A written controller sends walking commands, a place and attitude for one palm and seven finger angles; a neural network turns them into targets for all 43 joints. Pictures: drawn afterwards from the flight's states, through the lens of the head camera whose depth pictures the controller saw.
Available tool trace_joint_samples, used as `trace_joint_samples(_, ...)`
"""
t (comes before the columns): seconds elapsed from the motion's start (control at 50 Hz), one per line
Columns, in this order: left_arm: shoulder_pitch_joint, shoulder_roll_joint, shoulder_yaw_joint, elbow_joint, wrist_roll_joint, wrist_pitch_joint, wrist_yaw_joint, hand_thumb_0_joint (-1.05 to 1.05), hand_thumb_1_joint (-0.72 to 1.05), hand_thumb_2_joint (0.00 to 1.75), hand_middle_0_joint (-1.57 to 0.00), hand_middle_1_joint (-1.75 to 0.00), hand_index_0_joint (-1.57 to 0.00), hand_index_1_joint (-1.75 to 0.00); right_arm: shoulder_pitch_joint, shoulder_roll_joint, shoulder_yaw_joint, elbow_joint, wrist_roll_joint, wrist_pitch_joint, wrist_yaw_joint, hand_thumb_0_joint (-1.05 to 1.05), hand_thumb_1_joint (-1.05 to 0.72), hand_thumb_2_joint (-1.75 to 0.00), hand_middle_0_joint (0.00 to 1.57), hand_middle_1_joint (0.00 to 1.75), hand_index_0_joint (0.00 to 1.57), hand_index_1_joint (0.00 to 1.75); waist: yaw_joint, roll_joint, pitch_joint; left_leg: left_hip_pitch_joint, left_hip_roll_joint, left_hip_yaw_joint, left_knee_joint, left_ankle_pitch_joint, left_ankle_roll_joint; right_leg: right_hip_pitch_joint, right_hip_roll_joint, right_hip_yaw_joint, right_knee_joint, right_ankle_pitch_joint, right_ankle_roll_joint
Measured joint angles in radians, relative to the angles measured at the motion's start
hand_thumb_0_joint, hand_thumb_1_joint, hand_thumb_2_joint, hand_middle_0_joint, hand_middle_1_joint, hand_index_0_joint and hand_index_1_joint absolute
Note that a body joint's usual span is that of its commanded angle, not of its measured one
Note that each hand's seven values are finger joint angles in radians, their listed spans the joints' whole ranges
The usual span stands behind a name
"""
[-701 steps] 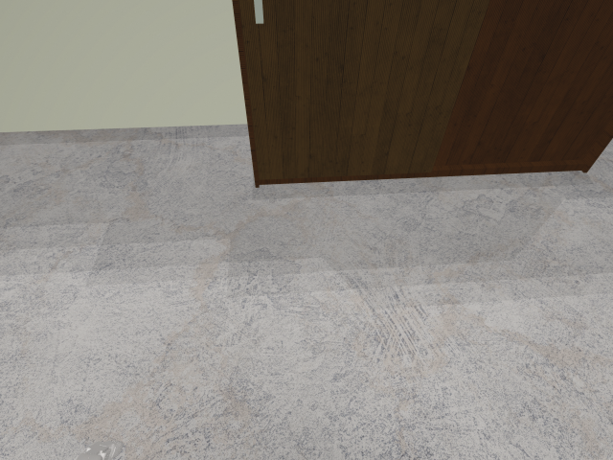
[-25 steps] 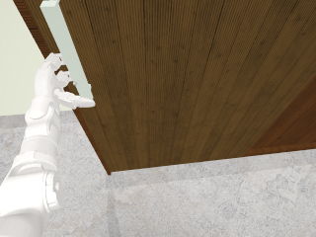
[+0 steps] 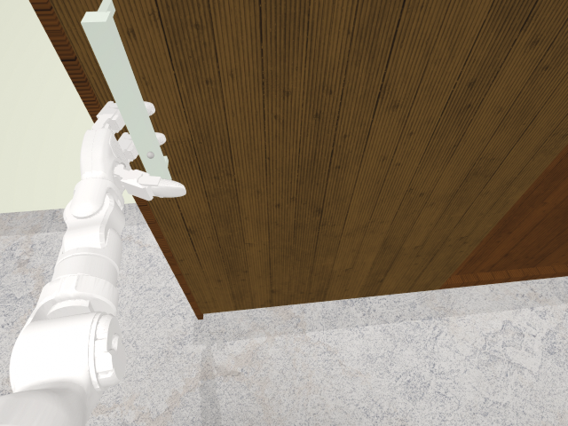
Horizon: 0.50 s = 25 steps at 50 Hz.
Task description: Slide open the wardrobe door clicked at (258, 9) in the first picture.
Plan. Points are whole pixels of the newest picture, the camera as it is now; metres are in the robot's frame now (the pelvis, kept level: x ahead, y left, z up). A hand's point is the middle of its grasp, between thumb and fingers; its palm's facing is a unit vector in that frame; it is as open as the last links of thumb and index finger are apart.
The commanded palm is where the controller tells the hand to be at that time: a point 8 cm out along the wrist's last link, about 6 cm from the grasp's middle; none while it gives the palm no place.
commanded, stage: slide the fingers in behind the handle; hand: left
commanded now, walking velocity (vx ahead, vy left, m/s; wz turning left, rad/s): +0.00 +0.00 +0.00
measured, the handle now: (139, 110) +0.52 +0.21 +0.16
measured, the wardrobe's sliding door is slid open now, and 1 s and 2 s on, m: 0.00 0.00 0.00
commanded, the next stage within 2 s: grip the handle and tug to test in 0.74 s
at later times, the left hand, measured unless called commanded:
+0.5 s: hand (157, 154) +0.46 +0.18 +0.13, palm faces +0.11 -0.99 +0.00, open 14.2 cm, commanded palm +0.43 +0.22 +0.13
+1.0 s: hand (158, 151) +0.46 +0.18 +0.13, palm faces +0.10 -0.99 +0.01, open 13.5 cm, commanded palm +0.42 +0.22 +0.13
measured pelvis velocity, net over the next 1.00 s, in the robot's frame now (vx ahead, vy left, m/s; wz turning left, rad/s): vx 0.00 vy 0.00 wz -0.01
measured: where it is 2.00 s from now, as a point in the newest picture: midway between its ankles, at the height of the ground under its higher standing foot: outside the picture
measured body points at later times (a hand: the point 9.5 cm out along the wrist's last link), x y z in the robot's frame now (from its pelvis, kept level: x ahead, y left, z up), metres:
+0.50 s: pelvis -0.01 +0.00 +0.00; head +0.05 +0.00 +0.45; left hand +0.45 +0.23 +0.13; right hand +0.06 -0.26 -0.12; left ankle -0.01 +0.11 -0.72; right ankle +0.00 -0.12 -0.72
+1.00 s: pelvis +0.00 +0.00 +0.00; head +0.05 +0.00 +0.45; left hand +0.45 +0.23 +0.13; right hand +0.05 -0.26 -0.12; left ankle -0.01 +0.11 -0.72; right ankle +0.00 -0.12 -0.72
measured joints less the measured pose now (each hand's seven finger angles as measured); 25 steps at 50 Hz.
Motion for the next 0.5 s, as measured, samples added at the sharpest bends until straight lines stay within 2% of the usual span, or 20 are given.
trace_joint_samples(0.12,0.002,0.004,0.0,0.003,0.01,-0.004,0.018,-0.01,-0.5,0.3,-0.3,-1.2,-0.3,-1.2,-0.003,0.006,0.002,-0.003,0.0,-0.004,-0.002,0.01,-0.9,-0.9,0.21,0.3,0.2,0.3,-0.006,-0.001,0.006,0.005,0.001,0.002,-0.003,0.005,-0.001,0.004,0.001,0.002,-0.001,0.005,-0.001)
trace_joint_samples(0.36,-0.019,-0.016,-0.04,0.021,0.002,-0.018,0.067,-0.01,-0.5,0.3,-0.26,-1.2,-0.25,-1.19,0.001,0.007,-0.003,0.023,-0.001,-0.026,0.004,0.01,-0.9,-0.9,0.21,0.3,0.2,0.3,0.003,0.001,0.008,0.0,-0.005,-0.004,0.001,0.008,0.0,0.002,-0.005,-0.004,0.003,0.005,0.0)
trace_joint_samples(0.5,-0.059,-0.024,-0.055,0.061,0.013,-0.029,0.067,-0.01,-0.5,0.3,-0.27,-1.2,-0.26,-1.19,-0.003,0.006,-0.001,0.035,-0.004,-0.03,0.004,0.01,-0.9,-0.9,0.21,0.3,0.2,0.3,0.004,0.0,0.011,-0.01,-0.01,-0.011,0.007,0.007,0.001,-0.006,-0.01,-0.009,0.01,0.0,0.001)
